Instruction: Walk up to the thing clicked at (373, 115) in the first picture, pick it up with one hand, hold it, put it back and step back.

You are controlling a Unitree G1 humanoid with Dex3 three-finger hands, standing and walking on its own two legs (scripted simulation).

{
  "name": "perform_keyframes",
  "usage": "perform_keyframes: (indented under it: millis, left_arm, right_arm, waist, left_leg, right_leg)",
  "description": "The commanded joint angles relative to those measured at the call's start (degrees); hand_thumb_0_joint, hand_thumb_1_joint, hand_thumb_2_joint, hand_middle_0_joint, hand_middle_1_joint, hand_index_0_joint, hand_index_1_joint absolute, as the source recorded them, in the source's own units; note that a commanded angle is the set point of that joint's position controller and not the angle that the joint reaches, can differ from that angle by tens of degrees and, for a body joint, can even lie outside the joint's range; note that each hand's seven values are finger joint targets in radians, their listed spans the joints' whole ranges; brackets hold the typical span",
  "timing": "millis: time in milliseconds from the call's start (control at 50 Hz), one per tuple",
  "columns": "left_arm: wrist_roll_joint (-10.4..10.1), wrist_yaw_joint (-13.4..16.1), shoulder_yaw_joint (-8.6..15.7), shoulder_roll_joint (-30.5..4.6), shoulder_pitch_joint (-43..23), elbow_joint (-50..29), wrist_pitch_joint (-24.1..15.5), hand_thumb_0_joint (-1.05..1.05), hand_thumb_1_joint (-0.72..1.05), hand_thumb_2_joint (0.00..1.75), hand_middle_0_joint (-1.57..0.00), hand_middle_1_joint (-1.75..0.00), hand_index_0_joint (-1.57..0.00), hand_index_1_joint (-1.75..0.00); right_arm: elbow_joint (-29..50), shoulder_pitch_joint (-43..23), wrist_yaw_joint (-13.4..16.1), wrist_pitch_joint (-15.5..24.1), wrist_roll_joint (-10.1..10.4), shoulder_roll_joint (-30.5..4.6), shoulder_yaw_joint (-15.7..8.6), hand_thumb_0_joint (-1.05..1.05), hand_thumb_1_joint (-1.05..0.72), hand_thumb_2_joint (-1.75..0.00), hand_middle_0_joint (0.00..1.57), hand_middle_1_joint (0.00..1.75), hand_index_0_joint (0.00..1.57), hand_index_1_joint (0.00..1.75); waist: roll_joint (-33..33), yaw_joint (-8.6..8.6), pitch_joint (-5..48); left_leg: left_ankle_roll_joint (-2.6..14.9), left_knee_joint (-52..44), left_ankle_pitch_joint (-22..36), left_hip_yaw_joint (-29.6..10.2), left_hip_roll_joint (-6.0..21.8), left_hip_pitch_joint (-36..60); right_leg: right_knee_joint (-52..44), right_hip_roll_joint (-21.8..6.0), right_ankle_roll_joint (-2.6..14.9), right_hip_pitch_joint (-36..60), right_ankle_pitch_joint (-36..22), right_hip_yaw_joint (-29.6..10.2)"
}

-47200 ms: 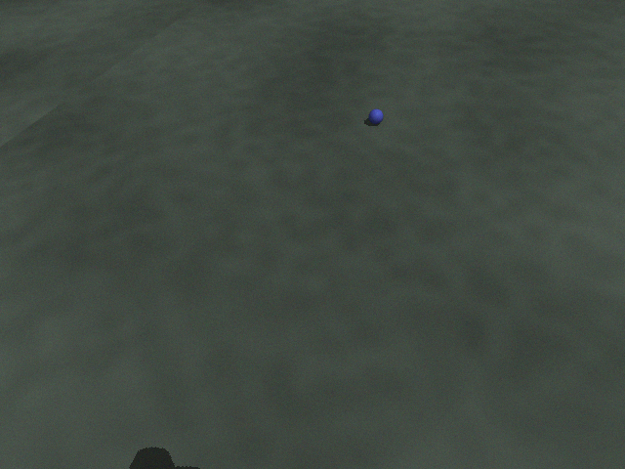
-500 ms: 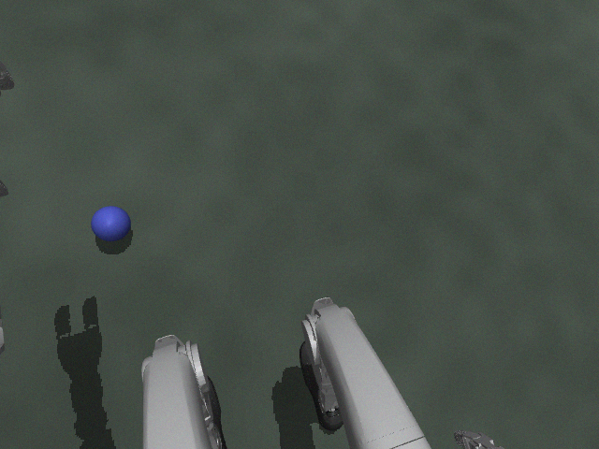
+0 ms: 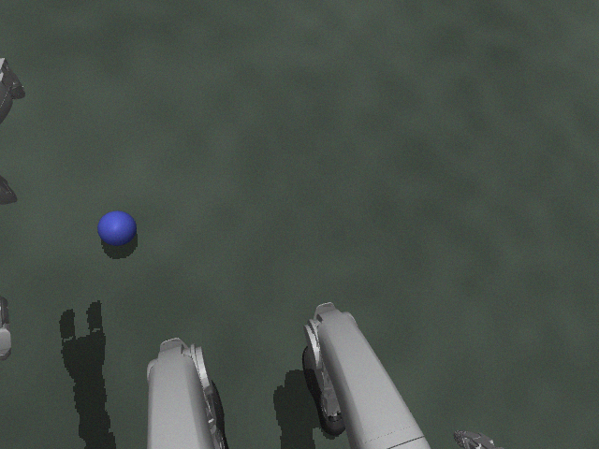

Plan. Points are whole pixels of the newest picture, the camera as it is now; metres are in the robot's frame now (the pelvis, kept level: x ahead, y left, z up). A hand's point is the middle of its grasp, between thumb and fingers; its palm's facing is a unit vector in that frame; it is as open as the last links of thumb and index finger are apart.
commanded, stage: go down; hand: left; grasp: from above
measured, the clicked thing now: (117, 228) +0.57 +0.27 -0.52
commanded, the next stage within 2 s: approach in 0.26 s
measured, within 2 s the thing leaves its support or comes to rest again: neither
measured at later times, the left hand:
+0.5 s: hand out of the picture +0.53 +0.28 -0.05, palm faces -0.44 -0.05 -0.89, open 14.4 cm
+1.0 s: hand (49, 197) +0.54 +0.30 -0.24, palm faces -0.32 -0.08 -0.94, open 14.2 cm
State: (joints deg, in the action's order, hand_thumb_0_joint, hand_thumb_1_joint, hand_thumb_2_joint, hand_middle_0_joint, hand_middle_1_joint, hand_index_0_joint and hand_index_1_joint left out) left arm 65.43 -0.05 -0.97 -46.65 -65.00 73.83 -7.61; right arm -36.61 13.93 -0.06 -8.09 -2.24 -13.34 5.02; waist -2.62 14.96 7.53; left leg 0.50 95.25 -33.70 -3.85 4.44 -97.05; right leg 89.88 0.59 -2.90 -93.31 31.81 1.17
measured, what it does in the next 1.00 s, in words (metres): lowers itself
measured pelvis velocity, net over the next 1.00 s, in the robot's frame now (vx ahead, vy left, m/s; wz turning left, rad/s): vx -0.02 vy -0.01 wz -0.02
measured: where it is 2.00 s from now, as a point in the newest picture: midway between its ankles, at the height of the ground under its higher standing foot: (272, 423)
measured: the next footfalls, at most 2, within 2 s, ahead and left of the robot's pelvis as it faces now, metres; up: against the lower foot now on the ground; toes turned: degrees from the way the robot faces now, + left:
none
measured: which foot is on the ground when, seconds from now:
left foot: down 0.00-1.00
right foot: down 0.00-1.00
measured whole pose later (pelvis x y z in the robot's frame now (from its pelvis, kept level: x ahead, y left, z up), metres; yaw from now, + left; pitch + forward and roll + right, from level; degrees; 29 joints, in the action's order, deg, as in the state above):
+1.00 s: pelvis -0.02 -0.01 -0.14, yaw -1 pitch +39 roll -7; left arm 71.2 10.2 5.9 -51.9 -71.6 78.3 -3.5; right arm -36.4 11.0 -3.3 -5.6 -4.5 -13.4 6.0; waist 0.1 19.0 4.2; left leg 0.4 121.0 -36.3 -5.6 2.9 -124.2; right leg 116.6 0.5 -3.9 -120.2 35.7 0.5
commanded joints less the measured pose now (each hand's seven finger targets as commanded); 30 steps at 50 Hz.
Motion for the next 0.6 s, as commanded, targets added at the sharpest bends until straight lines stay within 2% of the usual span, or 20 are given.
perform_keyframes:
  millis: [0, 40, 80, 160, 180, 240, 280, 320, 340, 360, 400, 440, 460, 520, 540, 560, 580]
  left_arm:
    - [0.3, 2.7, 3.3, -15.6, -24.0, -11.3, -0.1, 0.00, -0.58, 0.99, -0.05, -1.05, -0.05, -1.04]
    - [0.1, 2.8, 2.8, -14.2, -24.9, -12.9, 0.2, 0.00, -0.59, 1.00, -0.05, -1.04, -0.05, -1.04]
    - [0.2, 2.8, 3.9, -16.2, -24.8, -13.3, 0.6, 0.00, -0.58, 0.99, -0.05, -1.05, -0.05, -1.04]
    - [-0.2, 2.2, 3.7, -15.6, -24.8, -14.7, 1.4, 0.00, -0.59, 0.99, -0.05, -1.05, -0.05, -1.05]
    - [-0.2, 2.1, 4.3, -16.6, -24.6, -14.1, 1.4, 0.00, -0.59, 1.00, -0.05, -1.04, -0.05, -1.04]
    - [-0.7, 1.4, 3.3, -14.9, -25.3, -14.6, 1.3, 0.00, -0.60, 1.00, -0.05, -1.04, -0.05, -1.04]
    - [-0.7, 1.4, 3.5, -15.1, -24.1, -13.3, 1.3, 0.00, -0.59, 1.00, -0.05, -1.04, -0.05, -1.04]
    - [-0.5, 1.3, 2.6, -13.7, -22.9, -11.8, 1.4, 0.00, -0.59, 1.00, -0.05, -1.04, -0.05, -1.04]
    - [-0.5, 1.2, 2.3, -13.2, -22.8, -11.4, 1.3, 0.00, -0.61, 1.08, -0.07, -1.02, -0.03, -1.06]
    - [-0.4, 1.2, 2.7, -14.2, -21.8, -10.4, 1.1, 0.00, -0.55, 1.00, -0.09, -0.99, -0.09, -1.00]
    - [-0.3, 1.2, 2.5, -13.8, -19.7, -7.9, 0.9, 0.00, -0.61, 0.89, -0.06, -1.03, -0.07, -1.02]
    - [-0.3, 1.6, 1.6, -12.1, -19.5, -5.8, 0.5, 0.00, -0.60, 0.91, -0.06, -1.04, -0.07, -1.02]
    - [-0.4, 1.7, 0.4, -10.2, -18.8, -4.6, 0.3, 0.00, -0.54, 0.94, -0.07, -1.06, -0.08, -1.05]
    - [0.4, 2.9, 0.5, -11.3, -18.3, -2.1, -0.7, 0.00, -0.57, 0.91, -0.06, -1.06, -0.08, -1.04]
    - [0.8, 3.3, -0.4, -9.9, -18.3, -0.9, -0.9, 0.00, -0.53, 0.92, -0.06, -1.07, -0.08, -1.05]
    - [1.4, 3.8, -0.1, -10.4, -18.6, -0.7, -1.4, 0.00, -0.55, 0.88, -0.06, -1.07, -0.08, -1.05]
    - [1.8, 4.2, -0.5, -10.0, -18.8, -0.2, -1.9, 0.00, -0.51, 0.91, -0.06, -1.09, -0.09, -1.06]
  right_arm:
    - [0.8, 11.6, 0.2, -0.5, -0.3, -12.4, -4.2, 0.00, -0.91, -0.90, 0.20, 0.30, 0.20, 0.30]
    - [1.1, 11.6, 0.1, -0.6, -0.4, -12.1, -4.3, 0.00, -0.92, -0.90, 0.20, 0.30, 0.20, 0.30]
    - [0.9, 11.8, 0.0, -0.8, -0.4, -12.5, -4.4, 0.00, -0.91, -0.90, 0.20, 0.30, 0.20, 0.30]
    - [0.8, 11.8, 0.0, -1.2, -0.3, -12.1, -4.3, 0.00, -0.92, -0.90, 0.20, 0.30, 0.20, 0.30]
    - [0.8, 11.8, 0.0, -1.1, -0.2, -12.4, -4.6, 0.00, -0.92, -0.90, 0.20, 0.30, 0.20, 0.30]
    - [0.7, 11.5, 0.2, -1.0, -0.1, -11.9, -4.4, 0.00, -0.92, -0.90, 0.20, 0.30, 0.20, 0.30]
    - [0.5, 11.4, 0.4, -0.8, 0.1, -12.1, -4.3, 0.00, -0.91, -0.90, 0.20, 0.30, 0.20, 0.30]
    - [0.3, 11.2, 0.5, -0.6, 0.1, -12.3, -4.2, 0.00, -0.91, -0.90, 0.20, 0.30, 0.20, 0.30]
    - [0.5, 11.2, 0.6, -0.6, 0.1, -12.1, -4.3, 0.00, -0.93, -0.91, 0.20, 0.30, 0.20, 0.30]
    - [0.5, 11.1, 0.6, -0.5, 0.2, -12.2, -4.3, 0.00, -0.91, -0.90, 0.20, 0.30, 0.20, 0.30]
    - [0.6, 10.6, 0.7, -0.4, 0.1, -12.0, -4.0, 0.00, -0.91, -0.90, 0.20, 0.30, 0.20, 0.30]
    - [0.8, 10.4, 0.6, -0.1, 0.1, -11.4, -3.7, 0.00, -0.91, -0.90, 0.20, 0.30, 0.20, 0.30]
    - [0.8, 10.5, 0.5, 0.0, 0.1, -11.2, -3.5, 0.00, -0.91, -0.90, 0.20, 0.30, 0.20, 0.30]
    - [0.8, 10.4, 0.5, 0.6, -0.1, -11.7, -3.5, 0.00, -0.91, -0.90, 0.20, 0.30, 0.20, 0.30]
    - [0.7, 10.7, 0.5, 0.7, -0.3, -11.7, -3.4, 0.00, -0.91, -0.90, 0.20, 0.30, 0.20, 0.30]
    - [0.6, 10.9, 0.5, 0.9, -0.5, -12.1, -3.5, 0.00, -0.91, -0.90, 0.20, 0.30, 0.20, 0.30]
    - [0.6, 10.8, 0.4, 1.0, -0.7, -12.0, -3.5, 0.00, -0.91, -0.90, 0.20, 0.30, 0.20, 0.30]
  waist:
    - [-15.9, 0.21, 38.0]
    - [-16.6, 0.45, 38.8]
    - [-17.8, -0.21, 40.4]
    - [-17.7, 0.12, 40.7]
    - [-16.8, -0.12, 41.3]
    - [-16.1, 0.79, 39.5]
    - [-15.7, 0.32, 37.4]
    - [-15.7, 0.53, 35.5]
    - [-15.1, 0.53, 35.8]
    - [-14.8, 0.26, 34.9]
    - [-12.9, 0.13, 32.5]
    - [-11.5, 1.00, 29.9]
    - [-10.4, 1.83, 28.2]
    - [-9.1, 1.90, 27.5]
    - [-9.3, 2.52, 26.5]
    - [-7.7, 2.44, 26.8]
    - [-9.0, 2.76, 27.0]
  left_leg:
    - [0.77, -10.4, 17.9, -0.7, -1.0, 32.3]
    - [0.93, -10.4, 16.9, 0.0, -1.1, 31.8]
    - [0.62, -10.9, 17.5, -0.6, -1.1, 33.7]
    - [0.93, -10.8, 17.8, -0.1, -1.1, 33.5]
    - [0.97, -11.0, 16.8, -0.1, -1.1, 33.4]
    - [1.25, -11.1, 14.6, 0.2, -1.1, 32.0]
    - [0.94, -12.4, 12.8, -0.4, -1.0, 31.8]
    - [0.70, -12.8, 12.8, -1.2, -0.8, 32.4]
    - [0.73, -13.0, 12.7, -1.3, -0.7, 32.7]
    - [0.71, -13.0, 12.6, -1.2, -0.8, 32.1]
    - [0.85, -12.6, 12.0, -1.0, -0.9, 29.6]
    - [1.12, -11.6, 10.4, -0.6, -1.1, 26.1]
    - [1.48, -10.5, 10.1, 0.3, -1.3, 23.4]
    - [1.67, -7.6, 9.0, 0.7, -1.5, 19.3]
    - [1.72, -6.2, 9.1, 0.9, -1.7, 17.2]
    - [1.77, -5.2, 9.2, 0.4, -1.5, 16.5]
    - [1.72, -3.8, 9.3, 0.6, -1.7, 15.3]
  right_leg:
    - [-7.6, 2.4, 5.15, 14.3, -13.7, 2.9]
    - [-8.2, 2.4, 5.08, 15.2, -13.4, 2.6]
    - [-7.7, 2.3, 5.16, 15.3, -13.3, 2.7]
    - [-8.6, 2.4, 4.96, 16.7, -13.8, 2.6]
    - [-8.9, 2.5, 4.96, 17.5, -13.3, 2.5]
    - [-9.7, 2.4, 4.88, 17.2, -12.1, 2.4]
    - [-9.9, 2.2, 4.99, 16.5, -10.5, 2.6]
    - [-9.6, 2.2, 5.18, 14.5, -10.0, 2.9]
    - [-9.7, 2.4, 5.19, 14.4, -9.9, 3.1]
    - [-9.8, 2.4, 5.20, 14.9, -9.8, 3.0]
    - [-9.5, 2.4, 5.14, 14.9, -9.8, 3.1]
    - [-9.1, 2.4, 5.05, 13.9, -9.0, 2.9]
    - [-9.0, 2.5, 4.98, 13.6, -9.0, 2.8]
    - [-6.4, 2.5, 4.93, 11.1, -8.3, 2.7]
    - [-5.2, 2.5, 4.94, 9.9, -8.6, 2.6]
    - [-4.1, 2.5, 4.92, 8.2, -8.5, 2.9]
    - [-2.5, 2.5, 4.94, 6.9, -8.6, 2.9]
